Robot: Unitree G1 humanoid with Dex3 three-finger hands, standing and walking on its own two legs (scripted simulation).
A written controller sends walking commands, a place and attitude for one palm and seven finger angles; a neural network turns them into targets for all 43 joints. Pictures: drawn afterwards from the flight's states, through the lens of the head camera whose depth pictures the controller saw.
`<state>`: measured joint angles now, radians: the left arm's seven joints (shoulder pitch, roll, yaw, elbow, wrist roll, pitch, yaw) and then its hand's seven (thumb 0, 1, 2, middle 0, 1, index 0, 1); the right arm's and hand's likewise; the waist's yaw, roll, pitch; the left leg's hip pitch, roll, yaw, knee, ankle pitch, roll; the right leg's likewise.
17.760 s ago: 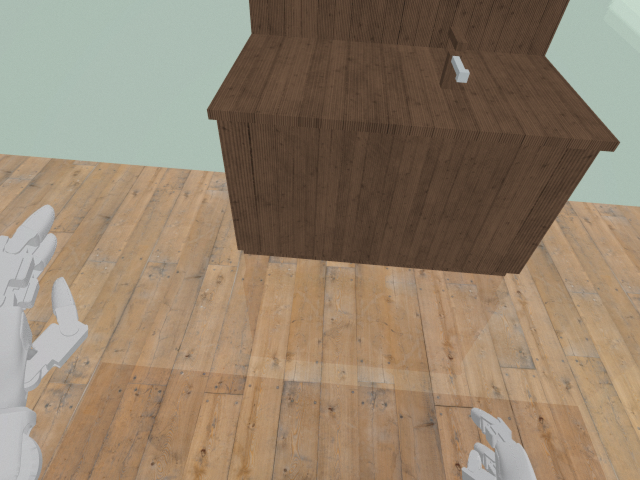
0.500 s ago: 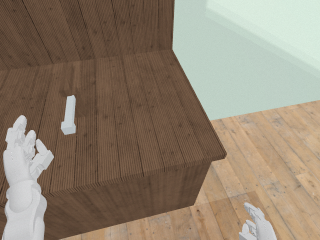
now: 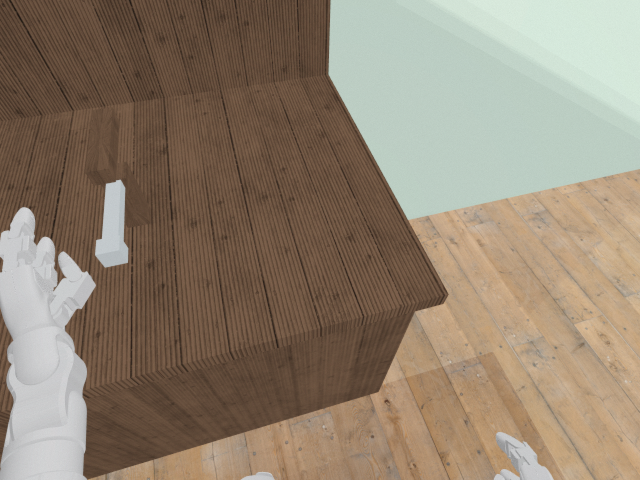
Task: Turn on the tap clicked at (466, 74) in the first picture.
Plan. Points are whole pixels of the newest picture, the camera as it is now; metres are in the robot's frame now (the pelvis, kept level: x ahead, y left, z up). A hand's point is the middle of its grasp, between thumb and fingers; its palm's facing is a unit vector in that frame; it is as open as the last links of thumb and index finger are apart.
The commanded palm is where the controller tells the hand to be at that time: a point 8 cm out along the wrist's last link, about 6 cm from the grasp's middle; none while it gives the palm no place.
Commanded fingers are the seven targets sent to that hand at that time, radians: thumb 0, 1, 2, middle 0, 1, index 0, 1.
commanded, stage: reach beside the lever's end, fingers flat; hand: left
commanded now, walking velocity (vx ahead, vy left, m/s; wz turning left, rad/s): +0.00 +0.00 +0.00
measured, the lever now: (112, 251) +0.37 +0.29 +0.07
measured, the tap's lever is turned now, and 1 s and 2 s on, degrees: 0 0 22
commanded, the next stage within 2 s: push the lever round in 0.44 s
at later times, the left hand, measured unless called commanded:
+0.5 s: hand (79, 288) +0.31 +0.32 +0.06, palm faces +0.56 -0.82 -0.08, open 7.8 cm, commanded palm +0.28 +0.34 +0.06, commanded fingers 0.00 0.90 0.90 -0.15 -0.15 -0.15 -0.15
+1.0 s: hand (105, 277) +0.33 +0.29 +0.06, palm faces +0.55 -0.83 -0.07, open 7.8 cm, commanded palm +0.29 +0.32 +0.06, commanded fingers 0.00 0.90 0.90 -0.15 -0.15 -0.15 -0.15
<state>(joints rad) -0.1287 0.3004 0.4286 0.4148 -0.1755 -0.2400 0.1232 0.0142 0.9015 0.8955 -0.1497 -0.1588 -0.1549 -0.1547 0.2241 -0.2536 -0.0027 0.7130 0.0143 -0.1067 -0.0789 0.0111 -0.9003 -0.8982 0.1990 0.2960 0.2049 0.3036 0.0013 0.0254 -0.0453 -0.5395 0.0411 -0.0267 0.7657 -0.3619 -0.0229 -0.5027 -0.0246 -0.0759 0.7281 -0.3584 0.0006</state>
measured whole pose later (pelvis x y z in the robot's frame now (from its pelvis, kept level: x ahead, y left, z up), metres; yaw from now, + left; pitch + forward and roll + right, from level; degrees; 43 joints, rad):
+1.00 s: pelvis +0.00 +0.00 -0.01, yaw +0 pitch +9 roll -2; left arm -0.15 0.27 0.40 0.44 -0.15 -0.28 0.17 0.01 0.90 0.90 -0.15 -0.15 -0.15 -0.15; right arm 0.24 -0.24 0.00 0.69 0.01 -0.06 -0.06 0.01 -0.90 -0.90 0.20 0.30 0.21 0.30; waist -0.01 0.02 -0.07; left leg -0.59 0.05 -0.03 0.82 -0.38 -0.02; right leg -0.55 -0.02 -0.07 0.77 -0.37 0.00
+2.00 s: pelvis +0.00 -0.01 +0.00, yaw +0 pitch +8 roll -1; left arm -0.24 0.11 0.25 0.45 -0.02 -0.23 0.54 0.01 0.93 0.91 -0.15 -0.15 -0.15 -0.15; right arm 0.21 -0.23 -0.02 0.71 -0.02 -0.02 -0.04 0.01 -0.90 -0.90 0.20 0.30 0.20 0.30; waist -0.02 0.03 -0.08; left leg -0.56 0.05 -0.04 0.80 -0.38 -0.03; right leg -0.52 -0.02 -0.08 0.76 -0.38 -0.01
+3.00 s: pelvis +0.01 -0.01 -0.01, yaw +0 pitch +12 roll -1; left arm -0.59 -0.01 0.28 0.75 0.12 -0.15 0.90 -0.02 0.96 0.92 -0.15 -0.15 -0.15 -0.15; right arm 0.20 -0.20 -0.05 0.78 -0.10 0.03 0.03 0.01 -0.90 -0.90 0.20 0.30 0.20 0.30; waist -0.05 0.03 -0.13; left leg -0.65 0.05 -0.05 0.82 -0.39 -0.04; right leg -0.61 -0.02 -0.09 0.79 -0.39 -0.02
